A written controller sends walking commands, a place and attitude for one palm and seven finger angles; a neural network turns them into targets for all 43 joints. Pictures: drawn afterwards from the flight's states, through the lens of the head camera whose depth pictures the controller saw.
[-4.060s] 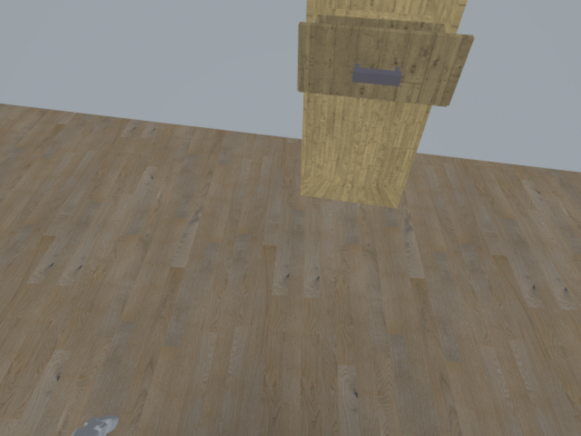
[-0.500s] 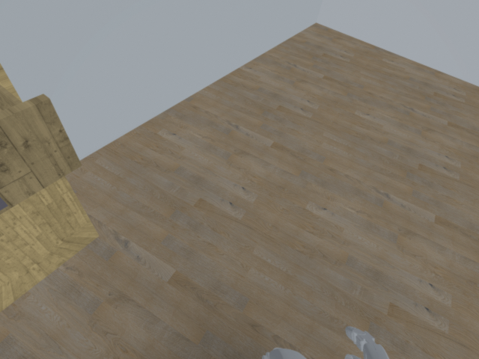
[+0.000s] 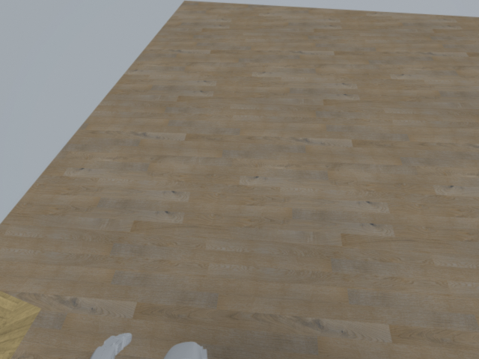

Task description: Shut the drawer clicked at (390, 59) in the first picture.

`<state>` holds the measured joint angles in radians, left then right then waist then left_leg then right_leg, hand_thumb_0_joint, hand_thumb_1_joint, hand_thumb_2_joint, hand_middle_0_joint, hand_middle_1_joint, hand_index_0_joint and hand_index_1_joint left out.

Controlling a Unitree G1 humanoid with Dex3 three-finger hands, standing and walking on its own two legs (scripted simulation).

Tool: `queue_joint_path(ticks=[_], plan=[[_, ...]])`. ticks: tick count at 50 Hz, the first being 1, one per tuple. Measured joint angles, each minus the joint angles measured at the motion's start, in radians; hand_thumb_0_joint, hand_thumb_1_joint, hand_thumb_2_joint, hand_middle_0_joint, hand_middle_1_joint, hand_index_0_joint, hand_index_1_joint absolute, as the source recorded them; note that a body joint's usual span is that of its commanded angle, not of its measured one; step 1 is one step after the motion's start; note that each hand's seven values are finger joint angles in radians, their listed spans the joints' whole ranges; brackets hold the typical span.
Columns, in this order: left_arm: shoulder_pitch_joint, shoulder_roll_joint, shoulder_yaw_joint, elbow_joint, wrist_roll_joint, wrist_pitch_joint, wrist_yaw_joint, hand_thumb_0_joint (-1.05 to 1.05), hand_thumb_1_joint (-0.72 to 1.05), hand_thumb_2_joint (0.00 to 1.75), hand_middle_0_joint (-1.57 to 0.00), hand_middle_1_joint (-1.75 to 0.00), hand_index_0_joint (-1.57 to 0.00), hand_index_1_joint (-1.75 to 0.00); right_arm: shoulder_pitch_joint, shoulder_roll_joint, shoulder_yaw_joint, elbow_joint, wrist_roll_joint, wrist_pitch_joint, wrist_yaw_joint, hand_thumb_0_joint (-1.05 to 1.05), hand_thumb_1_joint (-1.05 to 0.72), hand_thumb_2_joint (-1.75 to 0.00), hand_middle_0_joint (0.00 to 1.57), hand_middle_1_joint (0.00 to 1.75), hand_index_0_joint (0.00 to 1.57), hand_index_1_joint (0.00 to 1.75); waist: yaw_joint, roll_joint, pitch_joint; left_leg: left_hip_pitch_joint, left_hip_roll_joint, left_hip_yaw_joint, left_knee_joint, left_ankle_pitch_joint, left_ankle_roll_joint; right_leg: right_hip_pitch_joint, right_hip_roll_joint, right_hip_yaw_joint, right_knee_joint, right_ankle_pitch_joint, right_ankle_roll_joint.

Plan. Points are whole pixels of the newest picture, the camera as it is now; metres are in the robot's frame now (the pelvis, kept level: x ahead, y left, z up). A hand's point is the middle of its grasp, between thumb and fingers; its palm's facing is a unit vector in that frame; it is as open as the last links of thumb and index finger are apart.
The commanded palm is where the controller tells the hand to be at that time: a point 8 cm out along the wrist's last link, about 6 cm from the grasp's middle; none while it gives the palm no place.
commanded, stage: walk to a spot facing it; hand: left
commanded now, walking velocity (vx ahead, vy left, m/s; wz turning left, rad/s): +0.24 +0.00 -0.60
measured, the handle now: out of the picture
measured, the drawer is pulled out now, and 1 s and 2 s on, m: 0.29 0.29 0.29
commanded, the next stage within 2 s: turn to face it in 0.52 s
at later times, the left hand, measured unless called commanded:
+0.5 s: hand (138, 326) +0.20 +0.22 -0.17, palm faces -0.24 -0.95 -0.17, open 7.4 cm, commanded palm none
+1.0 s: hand (207, 261) +0.33 +0.09 -0.16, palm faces -0.34 -0.92 -0.16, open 7.4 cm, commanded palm none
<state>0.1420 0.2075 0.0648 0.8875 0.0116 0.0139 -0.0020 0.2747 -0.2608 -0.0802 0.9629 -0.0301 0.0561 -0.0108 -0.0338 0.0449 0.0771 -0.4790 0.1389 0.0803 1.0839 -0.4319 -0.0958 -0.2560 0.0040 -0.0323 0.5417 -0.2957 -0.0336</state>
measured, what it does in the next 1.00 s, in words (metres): walks ahead, turning right: left foot, then right foot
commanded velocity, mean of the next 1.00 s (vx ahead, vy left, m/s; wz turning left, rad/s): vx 0.05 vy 0.00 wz -0.11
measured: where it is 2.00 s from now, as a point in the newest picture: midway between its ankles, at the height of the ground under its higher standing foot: outside the picture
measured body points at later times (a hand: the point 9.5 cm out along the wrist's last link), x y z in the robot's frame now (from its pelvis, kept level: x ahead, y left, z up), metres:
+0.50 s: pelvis +0.10 +0.04 +0.01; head +0.14 +0.06 +0.46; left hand +0.22 +0.27 -0.15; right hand +0.08 -0.20 -0.12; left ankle +0.11 +0.14 -0.73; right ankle +0.05 -0.09 -0.65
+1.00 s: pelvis +0.16 -0.01 +0.00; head +0.18 -0.02 +0.45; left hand +0.35 +0.14 -0.14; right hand +0.08 -0.22 -0.16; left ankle +0.19 +0.10 -0.69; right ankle +0.12 -0.11 -0.73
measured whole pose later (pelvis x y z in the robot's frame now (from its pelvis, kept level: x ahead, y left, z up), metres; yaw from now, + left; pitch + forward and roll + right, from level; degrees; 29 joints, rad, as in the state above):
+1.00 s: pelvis +0.16 -0.01 +0.00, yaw -18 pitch -1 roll +0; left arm 0.08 0.13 0.03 0.95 0.02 0.00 0.02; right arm 0.28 -0.15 -0.06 1.03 -0.01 0.04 0.00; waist -0.05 0.00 0.07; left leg -0.41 0.09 0.11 0.92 -0.46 -0.06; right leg -0.23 -0.09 -0.23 0.54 -0.29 -0.01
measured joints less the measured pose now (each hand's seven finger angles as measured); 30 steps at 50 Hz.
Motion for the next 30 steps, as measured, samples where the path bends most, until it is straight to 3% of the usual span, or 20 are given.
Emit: queue_joint_path(ticks=[4, 9, 13, 14, 17, 21, 25, 30], plan=[[0.029, -0.001, -0.007, 0.015, 0.003, -0.011, -0.009, 0.01, 0.91, 0.9, -0.2, -0.3, -0.2, -0.3, -0.023, 0.016, 0.006, -0.023, -0.002, -0.017, 0.013, 0.01, -0.91, -0.9, 0.2, 0.3, 0.2, 0.3, 0.01, -0.019, -0.023, -0.003, -0.019, -0.006, -0.089, 0.041, -0.007, 0.034, 0.009, 0.048, -0.06, 0.025, -0.001], [0.082, -0.001, -0.008, 0.032, 0.007, -0.014, -0.017, 0.01, 0.91, 0.9, -0.2, -0.3, -0.21, -0.3, -0.066, 0.035, 0.014, -0.052, 0.003, -0.036, 0.023, 0.01, -0.91, -0.9, 0.2, 0.3, 0.2, 0.3, 0.041, -0.038, -0.041, 0.036, -0.056, -0.016, -0.247, 0.043, 0.002, 0.063, 0.021, 0.107, -0.08, 0.018, 0.012], [0.13, 0.01, 0.003, 0.049, 0.005, -0.003, -0.018, 0.01, 0.9, 0.9, -0.21, -0.3, -0.21, -0.3, -0.089, 0.048, 0.027, -0.084, 0.01, -0.067, 0.018, 0.01, -0.91, -0.9, 0.2, 0.3, 0.2, 0.3, 0.065, -0.061, -0.05, 0.141, -0.09, -0.002, -0.48, 0.099, 0.016, 0.062, 0.03, 0.159, -0.023, -0.032, 0.039], [0.143, 0.013, 0.007, 0.051, 0.002, 0.003, -0.018, 0.01, 0.9, 0.9, -0.21, -0.3, -0.21, -0.3, -0.09, 0.046, 0.032, -0.095, 0.007, -0.081, 0.014, 0.01, -0.91, -0.9, 0.2, 0.3, 0.2, 0.3, 0.066, -0.059, -0.055, 0.161, -0.087, 0.0, -0.528, 0.146, 0.039, 0.039, 0.039, 0.165, 0.034, -0.068, 0.032], [0.149, 0.032, 0.025, 0.075, 0.007, 0.027, -0.023, 0.01, 0.91, 0.9, -0.2, -0.3, -0.2, -0.3, -0.092, 0.068, 0.05, -0.104, -0.001, -0.096, 0.006, 0.01, -0.91, -0.9, 0.2, 0.3, 0.2, 0.3, 0.066, -0.088, -0.046, 0.173, -0.073, 0.05, -0.478, 0.145, 0.106, -0.084, 0.028, 0.111, 0.35, -0.192, 0.035], [0.133, 0.047, 0.038, 0.077, 0.014, 0.04, -0.04, 0.01, 0.91, 0.9, -0.2, -0.3, -0.2, -0.3, -0.056, 0.095, 0.063, -0.083, 0.001, -0.093, -0.006, 0.01, -0.91, -0.9, 0.2, 0.3, 0.2, 0.3, 0.064, -0.1, -0.033, 0.253, -0.053, 0.102, -0.565, 0.146, 0.108, -0.215, -0.018, 0.02, 0.578, -0.094, 0.062], [0.1, 0.039, 0.037, 0.057, 0.009, 0.045, -0.04, 0.01, 0.91, 0.9, -0.2, -0.3, -0.2, -0.3, -0.018, 0.105, 0.059, -0.046, 0.005, -0.088, -0.013, 0.01, -0.91, -0.9, 0.2, 0.3, 0.2, 0.3, 0.057, -0.087, -0.01, 0.31, -0.033, 0.146, -0.625, 0.15, 0.106, -0.268, -0.051, -0.018, 0.558, -0.051, 0.087], [0.041, 0.02, 0.029, 0.041, 0.009, 0.053, -0.038, 0.01, 0.91, 0.9, -0.2, -0.3, -0.2, -0.3, 0.015, 0.095, 0.038, -0.006, 0.004, -0.073, -0.009, 0.01, -0.91, -0.9, 0.2, 0.3, 0.2, 0.3, 0.032, -0.068, 0.022, 0.348, -0.006, 0.212, -0.607, 0.103, 0.086, -0.244, -0.072, -0.054, 0.362, -0.038, 0.09]])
